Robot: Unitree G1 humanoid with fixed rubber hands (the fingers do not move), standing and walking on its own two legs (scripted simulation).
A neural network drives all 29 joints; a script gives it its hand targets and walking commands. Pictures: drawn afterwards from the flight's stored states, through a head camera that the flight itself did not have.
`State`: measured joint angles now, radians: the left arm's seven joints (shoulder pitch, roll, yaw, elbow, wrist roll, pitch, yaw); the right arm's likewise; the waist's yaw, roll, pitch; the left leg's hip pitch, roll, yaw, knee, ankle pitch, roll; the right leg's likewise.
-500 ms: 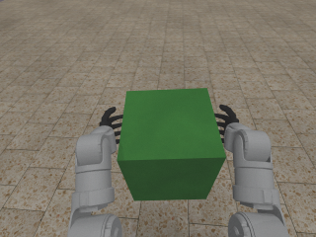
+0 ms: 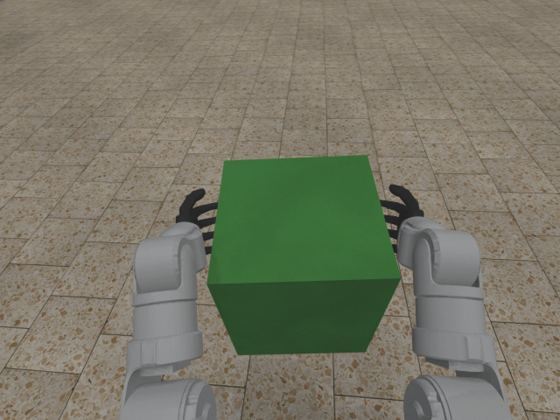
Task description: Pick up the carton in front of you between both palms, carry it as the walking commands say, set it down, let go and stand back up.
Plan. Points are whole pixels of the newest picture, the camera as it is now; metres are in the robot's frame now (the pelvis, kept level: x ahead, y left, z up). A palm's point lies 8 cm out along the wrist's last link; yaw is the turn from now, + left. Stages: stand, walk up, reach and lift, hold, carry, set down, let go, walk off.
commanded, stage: carry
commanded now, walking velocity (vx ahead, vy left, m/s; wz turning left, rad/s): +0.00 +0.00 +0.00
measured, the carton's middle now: (298, 261) +0.34 +0.00 +0.05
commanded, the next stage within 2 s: none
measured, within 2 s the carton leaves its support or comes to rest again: neither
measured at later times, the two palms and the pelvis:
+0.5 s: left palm (191, 237) +0.33 +0.15 +0.13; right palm (409, 232) +0.33 -0.15 +0.12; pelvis +0.00 +0.00 +0.00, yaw +0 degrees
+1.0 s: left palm (184, 192) +0.43 +0.19 +0.11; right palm (368, 189) +0.43 -0.11 +0.11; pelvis +0.10 +0.03 +0.00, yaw +2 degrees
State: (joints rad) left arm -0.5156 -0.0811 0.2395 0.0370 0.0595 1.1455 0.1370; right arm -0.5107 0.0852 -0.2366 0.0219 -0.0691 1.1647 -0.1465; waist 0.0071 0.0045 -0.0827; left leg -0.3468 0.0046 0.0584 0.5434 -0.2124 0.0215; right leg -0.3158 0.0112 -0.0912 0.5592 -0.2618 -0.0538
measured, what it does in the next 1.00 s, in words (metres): walks ahead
